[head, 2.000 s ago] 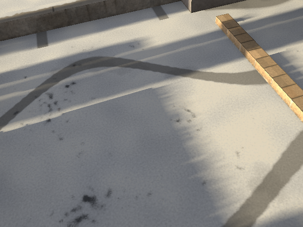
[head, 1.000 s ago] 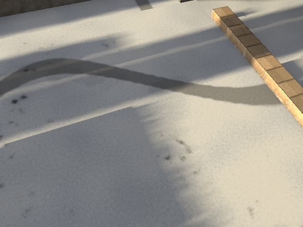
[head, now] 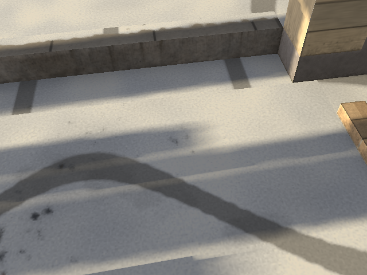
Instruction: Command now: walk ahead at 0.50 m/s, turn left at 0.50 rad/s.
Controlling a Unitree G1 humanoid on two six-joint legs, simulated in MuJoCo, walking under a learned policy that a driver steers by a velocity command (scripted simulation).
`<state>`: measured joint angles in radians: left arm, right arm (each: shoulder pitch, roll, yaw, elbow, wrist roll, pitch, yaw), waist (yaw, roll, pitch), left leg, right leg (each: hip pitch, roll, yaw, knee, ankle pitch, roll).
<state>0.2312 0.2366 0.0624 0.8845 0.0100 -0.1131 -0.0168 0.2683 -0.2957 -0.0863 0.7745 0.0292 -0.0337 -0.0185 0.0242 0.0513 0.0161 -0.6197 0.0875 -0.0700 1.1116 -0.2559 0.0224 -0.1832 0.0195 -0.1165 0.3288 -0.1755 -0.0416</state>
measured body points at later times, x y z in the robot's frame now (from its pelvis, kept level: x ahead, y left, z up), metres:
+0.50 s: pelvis +0.24 +0.09 -0.01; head +0.28 +0.11 +0.44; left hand +0.31 +0.39 -0.11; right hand +0.42 -0.15 -0.11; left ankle +0.26 +0.16 -0.75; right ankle +0.28 -0.09 -0.66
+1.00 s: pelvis +0.52 +0.11 +0.00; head +0.54 +0.11 +0.45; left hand +0.49 +0.40 -0.11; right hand +0.75 -0.08 -0.11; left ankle +0.44 +0.24 -0.67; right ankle +0.57 +0.05 -0.75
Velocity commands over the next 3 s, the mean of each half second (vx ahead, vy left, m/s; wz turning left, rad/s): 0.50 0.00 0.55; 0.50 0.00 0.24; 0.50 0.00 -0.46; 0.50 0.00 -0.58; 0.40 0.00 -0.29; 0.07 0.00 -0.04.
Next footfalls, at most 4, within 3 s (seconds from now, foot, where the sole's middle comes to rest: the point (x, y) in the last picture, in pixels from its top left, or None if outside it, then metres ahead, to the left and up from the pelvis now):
0.32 left None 0.30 0.17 -0.78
0.82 right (185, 241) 0.61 0.07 -0.78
1.30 left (116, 205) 0.76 0.35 -0.78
1.80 right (182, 149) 1.05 0.09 -0.78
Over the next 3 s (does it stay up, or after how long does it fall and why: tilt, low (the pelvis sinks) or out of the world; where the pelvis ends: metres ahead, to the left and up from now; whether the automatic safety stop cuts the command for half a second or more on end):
stays up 1.32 0.11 -0.01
